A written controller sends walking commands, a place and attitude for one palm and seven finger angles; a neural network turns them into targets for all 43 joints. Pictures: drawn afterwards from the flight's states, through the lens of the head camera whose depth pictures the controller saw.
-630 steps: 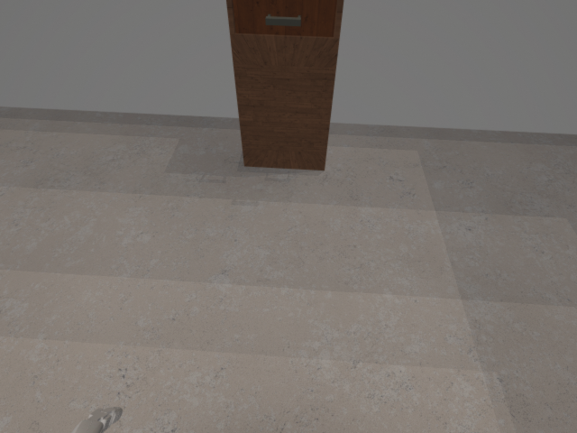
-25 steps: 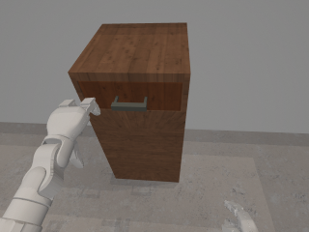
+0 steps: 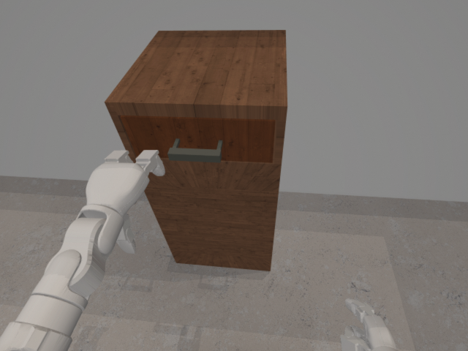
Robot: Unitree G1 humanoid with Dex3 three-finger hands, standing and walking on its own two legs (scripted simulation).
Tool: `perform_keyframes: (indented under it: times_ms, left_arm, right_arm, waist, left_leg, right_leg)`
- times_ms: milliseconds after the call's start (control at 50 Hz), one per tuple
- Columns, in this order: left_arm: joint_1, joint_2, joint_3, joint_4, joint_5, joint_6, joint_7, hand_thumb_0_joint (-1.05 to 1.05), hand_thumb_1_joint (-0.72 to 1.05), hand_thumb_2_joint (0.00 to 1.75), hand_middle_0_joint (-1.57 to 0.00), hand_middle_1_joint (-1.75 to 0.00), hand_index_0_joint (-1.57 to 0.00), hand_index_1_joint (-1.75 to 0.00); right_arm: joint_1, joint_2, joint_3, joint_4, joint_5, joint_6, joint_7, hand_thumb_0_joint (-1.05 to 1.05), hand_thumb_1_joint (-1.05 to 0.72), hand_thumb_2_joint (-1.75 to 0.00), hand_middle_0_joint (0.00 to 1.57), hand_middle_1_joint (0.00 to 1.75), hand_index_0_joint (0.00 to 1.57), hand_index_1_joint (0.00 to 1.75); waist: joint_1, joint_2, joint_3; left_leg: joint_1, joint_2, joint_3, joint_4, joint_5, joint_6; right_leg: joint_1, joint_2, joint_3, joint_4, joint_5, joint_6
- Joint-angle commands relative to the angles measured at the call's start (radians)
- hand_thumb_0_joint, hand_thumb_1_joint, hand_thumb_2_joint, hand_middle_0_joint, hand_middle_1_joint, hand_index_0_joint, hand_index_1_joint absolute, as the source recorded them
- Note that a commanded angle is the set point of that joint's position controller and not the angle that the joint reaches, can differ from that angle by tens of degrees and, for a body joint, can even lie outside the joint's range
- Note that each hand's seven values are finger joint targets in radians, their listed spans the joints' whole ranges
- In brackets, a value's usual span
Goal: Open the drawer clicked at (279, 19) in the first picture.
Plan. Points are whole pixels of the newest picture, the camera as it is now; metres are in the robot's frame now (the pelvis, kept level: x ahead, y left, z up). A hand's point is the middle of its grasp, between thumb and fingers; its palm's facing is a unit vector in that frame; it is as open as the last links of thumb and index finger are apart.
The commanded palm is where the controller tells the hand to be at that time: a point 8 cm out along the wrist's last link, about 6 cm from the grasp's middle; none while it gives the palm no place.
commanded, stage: move the hooked fingers above the handle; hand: left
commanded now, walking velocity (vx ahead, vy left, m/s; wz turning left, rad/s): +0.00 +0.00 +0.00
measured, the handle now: (196, 149) +0.57 +0.19 -0.01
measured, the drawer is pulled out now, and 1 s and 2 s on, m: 0.00 0.00 0.00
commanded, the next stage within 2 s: none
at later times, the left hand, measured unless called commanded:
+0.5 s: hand (165, 172) +0.41 +0.20 +0.08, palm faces +0.02 -0.05 -1.00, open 13.8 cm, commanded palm +0.39 +0.22 +0.14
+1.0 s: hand (171, 151) +0.47 +0.21 +0.07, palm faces +0.08 -0.04 -1.00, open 13.8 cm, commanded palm +0.45 +0.21 +0.12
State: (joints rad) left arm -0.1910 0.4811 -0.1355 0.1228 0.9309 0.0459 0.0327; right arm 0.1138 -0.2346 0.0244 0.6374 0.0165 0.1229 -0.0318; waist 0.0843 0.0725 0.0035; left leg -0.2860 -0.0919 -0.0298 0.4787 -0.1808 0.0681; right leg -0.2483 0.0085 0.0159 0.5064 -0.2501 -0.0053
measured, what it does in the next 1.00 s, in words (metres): shifts its weight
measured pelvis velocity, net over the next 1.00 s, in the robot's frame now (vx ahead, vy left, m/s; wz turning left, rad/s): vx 0.05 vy -0.02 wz -0.02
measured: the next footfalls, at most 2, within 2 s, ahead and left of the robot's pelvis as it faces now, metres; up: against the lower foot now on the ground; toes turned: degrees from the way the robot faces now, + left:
none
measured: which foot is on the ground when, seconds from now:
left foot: down 0.00-1.00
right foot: down 0.00-1.00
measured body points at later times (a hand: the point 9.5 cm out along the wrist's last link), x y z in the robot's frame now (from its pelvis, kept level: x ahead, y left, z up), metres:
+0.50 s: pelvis +0.04 -0.04 -0.01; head +0.07 -0.07 +0.44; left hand +0.40 +0.20 +0.13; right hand +0.17 -0.30 -0.13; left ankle +0.04 +0.07 -0.74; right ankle +0.01 -0.12 -0.74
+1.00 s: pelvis +0.05 -0.02 -0.02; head +0.10 -0.04 +0.43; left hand +0.46 +0.21 +0.13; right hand +0.17 -0.28 -0.14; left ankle +0.04 +0.07 -0.74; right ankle +0.01 -0.12 -0.74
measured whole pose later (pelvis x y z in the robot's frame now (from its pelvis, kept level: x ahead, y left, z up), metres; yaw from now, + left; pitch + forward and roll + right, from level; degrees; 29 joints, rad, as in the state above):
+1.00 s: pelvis +0.05 -0.02 -0.02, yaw -1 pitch +11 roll +0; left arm -0.55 0.48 -0.05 0.59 1.01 -0.06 0.18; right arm 0.21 -0.25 -0.05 0.64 0.02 0.16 -0.04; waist 0.01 0.05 -0.10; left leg -0.53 -0.06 -0.03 0.67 -0.33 0.04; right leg -0.48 0.05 0.01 0.66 -0.37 -0.03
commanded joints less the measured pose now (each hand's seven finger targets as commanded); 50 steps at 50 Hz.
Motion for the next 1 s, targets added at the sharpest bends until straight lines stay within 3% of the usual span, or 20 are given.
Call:
perform_keyframes:
  times_ms: [0, 20, 80, 240, 300, 380, 480, 540, 620, 680, 720, 780, 840, 880, 920, 980]
  left_arm:
    - [-0.445, 0.272, 0.209, -0.117, 0.019, -0.043, 0.067, 0.00, -0.50, 0.30, -0.30, -1.20, -0.30, -1.20]
    - [-0.483, 0.268, 0.199, -0.087, 0.016, -0.049, 0.073, 0.00, -0.50, 0.30, -0.30, -1.20, -0.30, -1.20]
    - [-0.468, 0.282, 0.225, -0.029, 0.015, -0.054, 0.086, 0.00, -0.50, 0.30, -0.30, -1.20, -0.30, -1.20]
    - [-0.452, 0.198, 0.130, 0.049, -0.005, -0.042, 0.037, 0.00, -0.50, 0.30, -0.30, -1.20, -0.30, -1.20]
    - [-0.457, 0.261, 0.186, 0.058, -0.007, -0.074, 0.031, 0.00, -0.50, 0.30, -0.30, -1.20, -0.30, -1.20]
    - [-0.528, 0.363, 0.285, 0.030, 0.003, -0.131, 0.073, 0.00, -0.50, 0.30, -0.30, -1.20, -0.30, -1.20]
    - [-0.495, 0.362, 0.326, 0.080, 0.006, -0.127, 0.141, 0.00, -0.50, 0.30, -0.30, -1.20, -0.30, -1.20]
    - [-0.454, 0.320, 0.281, 0.153, 0.007, -0.074, 0.142, 0.00, -0.50, 0.30, -0.30, -1.20, -0.30, -1.20]
    - [-0.515, 0.246, 0.166, 0.205, 0.009, -0.024, 0.082, 0.00, -0.50, 0.30, -0.30, -1.20, -0.30, -1.20]
    - [-0.596, 0.243, 0.141, 0.162, 0.002, -0.054, 0.041, 0.00, -0.50, 0.30, -0.30, -1.20, -0.30, -1.20]
    - [-0.633, 0.265, 0.162, 0.144, 0.005, -0.098, 0.033, 0.00, -0.50, 0.30, -0.30, -1.20, -0.30, -1.20]
    - [-0.673, 0.317, 0.228, 0.126, 0.016, -0.159, 0.064, 0.00, -0.50, 0.30, -0.30, -1.20, -0.30, -1.20]
    - [-0.717, 0.308, 0.249, 0.204, 0.042, -0.171, 0.129, 0.00, -0.50, 0.30, -0.30, -1.20, -0.30, -1.20]
    - [-0.749, 0.313, 0.257, 0.240, 0.060, -0.147, 0.173, 0.00, -0.50, 0.30, -0.30, -1.20, -0.30, -1.20]
    - [-0.737, 0.278, 0.232, 0.297, 0.073, -0.101, 0.201, 0.00, -0.50, 0.30, -0.30, -1.20, -0.30, -1.20]
    - [-0.762, 0.214, 0.159, 0.408, 0.083, -0.024, 0.200, 0.00, -0.50, 0.30, -0.30, -1.20, -0.30, -1.20]
  right_arm:
    - [-0.092, -0.117, -0.045, -0.132, 0.003, -0.050, -0.032, 0.00, -0.90, -0.90, 0.20, 0.30, 0.20, 0.30]
    - [-0.085, -0.116, -0.043, -0.128, 0.004, -0.050, -0.036, 0.00, -0.90, -0.90, 0.20, 0.30, 0.20, 0.30]
    - [-0.070, -0.119, -0.051, -0.127, 0.005, -0.048, -0.036, 0.00, -0.90, -0.90, 0.20, 0.30, 0.20, 0.30]
    - [-0.031, -0.138, -0.068, -0.146, 0.009, -0.032, -0.030, 0.00, -0.90, -0.90, 0.20, 0.30, 0.20, 0.30]
    - [-0.012, -0.146, -0.075, -0.142, 0.007, -0.029, -0.034, 0.00, -0.90, -0.90, 0.20, 0.30, 0.20, 0.30]
    - [0.011, -0.146, -0.085, -0.130, 0.002, -0.025, -0.045, 0.00, -0.90, -0.90, 0.20, 0.30, 0.20, 0.30]
    - [0.029, -0.135, -0.098, -0.117, 0.007, -0.021, -0.036, 0.00, -0.90, -0.90, 0.20, 0.30, 0.20, 0.30]
    - [0.037, -0.144, -0.101, -0.119, 0.011, -0.015, -0.031, 0.00, -0.90, -0.90, 0.20, 0.30, 0.20, 0.30]
    - [0.050, -0.160, -0.102, -0.125, 0.019, -0.002, -0.030, 0.00, -0.90, -0.90, 0.20, 0.30, 0.20, 0.30]
    - [0.062, -0.161, -0.105, -0.132, 0.013, 0.004, -0.037, 0.00, -0.90, -0.90, 0.20, 0.30, 0.20, 0.30]
    - [0.073, -0.156, -0.106, -0.128, 0.006, 0.006, -0.041, 0.00, -0.90, -0.90, 0.20, 0.30, 0.20, 0.30]
    - [0.094, -0.147, -0.112, -0.114, -0.002, 0.008, -0.045, 0.00, -0.90, -0.90, 0.20, 0.30, 0.20, 0.30]
    - [0.109, -0.134, -0.113, -0.097, 0.002, 0.009, -0.035, 0.00, -0.90, -0.90, 0.20, 0.30, 0.20, 0.30]
    - [0.117, -0.136, -0.114, -0.092, -0.001, 0.011, -0.024, 0.00, -0.90, -0.90, 0.20, 0.30, 0.20, 0.30]
    - [0.128, -0.135, -0.117, -0.093, 0.000, 0.011, -0.013, 0.00, -0.90, -0.90, 0.20, 0.30, 0.20, 0.30]
    - [0.145, -0.150, -0.118, -0.090, 0.004, 0.025, -0.005, 0.00, -0.90, -0.90, 0.20, 0.30, 0.20, 0.30]
  waist:
    - [-0.014, -0.015, -0.225]
    - [-0.023, -0.003, -0.227]
    - [-0.017, -0.007, -0.265]
    - [-0.046, -0.104, -0.284]
    - [-0.041, -0.119, -0.298]
    - [-0.029, -0.080, -0.373]
    - [-0.025, -0.030, -0.402]
    - [-0.036, -0.076, -0.385]
    - [-0.077, -0.129, -0.377]
    - [-0.094, -0.127, -0.425]
    - [-0.090, -0.106, -0.444]
    - [-0.081, -0.068, -0.479]
    - [-0.076, 0.001, -0.425]
    - [-0.070, 0.021, -0.454]
    - [-0.069, 0.018, -0.477]
    - [-0.097, -0.050, -0.463]
  left_leg:
    - [0.100, 0.053, -0.039, -0.103, -0.072, -0.040]
    - [0.099, 0.049, -0.030, -0.091, -0.055, -0.039]
    - [0.092, 0.044, -0.016, -0.066, 0.009, -0.039]
    - [0.042, 0.035, 0.019, 0.001, 0.097, -0.017]
    - [0.017, 0.031, 0.020, 0.019, 0.112, -0.011]
    - [-0.006, 0.023, 0.022, 0.050, 0.159, -0.010]
    - [-0.031, 0.020, 0.033, 0.081, 0.219, -0.017]
    - [-0.047, 0.023, 0.048, 0.090, 0.219, -0.015]
    - [-0.045, 0.027, 0.051, 0.099, 0.220, -0.009]
    - [-0.015, 0.024, 0.043, 0.116, 0.239, -0.002]
    - [-0.003, 0.022, 0.036, 0.128, 0.264, -0.001]
    - [0.015, 0.026, 0.028, 0.147, 0.314, -0.003]
    - [0.008, 0.038, 0.018, 0.159, 0.328, -0.016]
    - [0.007, 0.041, 0.014, 0.166, 0.352, -0.026]
    - [0.022, 0.049, 0.013, 0.169, 0.376, -0.032]
    - [0.001, 0.057, 0.012, 0.161, 0.355, -0.034]
  right_leg:
    - [-0.003, 0.028, -0.024, -0.086, -0.057, -0.046]
    - [-0.008, 0.026, -0.023, -0.088, -0.051, -0.046]
    - [0.007, 0.029, -0.017, -0.087, -0.014, -0.045]
    - [0.019, 0.012, 0.004, -0.061, 0.131, -0.031]
    - [0.033, 0.010, 0.016, -0.045, 0.170, -0.027]
    - [0.071, 0.006, 0.034, -0.009, 0.260, -0.025]
    - [0.073, 0.006, 0.036, 0.031, 0.384, -0.024]
    - [0.059, 0.004, 0.031, 0.034, 0.421, -0.014]
    - [0.037, 0.003, 0.022, 0.036, 0.453, -0.005]
    - [0.039, 0.001, 0.028, 0.039, 0.479, -0.003]
    - [0.034, 0.001, 0.030, 0.055, 0.507, -0.004]
    - [0.010, 0.011, 0.022, 0.074, 0.475, -0.018]
    - [-0.091, 0.027, -0.002, 0.093, 0.373, -0.037]
    - [-0.113, 0.034, -0.013, 0.109, 0.336, -0.046]
    - [-0.132, 0.040, -0.023, 0.115, 0.323, -0.047]
    - [-0.149, 0.044, -0.035, 0.110, 0.291, -0.045]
